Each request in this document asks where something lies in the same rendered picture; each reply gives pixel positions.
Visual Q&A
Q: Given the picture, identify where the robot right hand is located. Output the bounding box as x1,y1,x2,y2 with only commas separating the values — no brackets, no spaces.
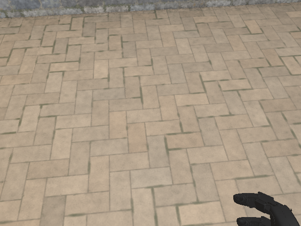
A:
233,191,300,226

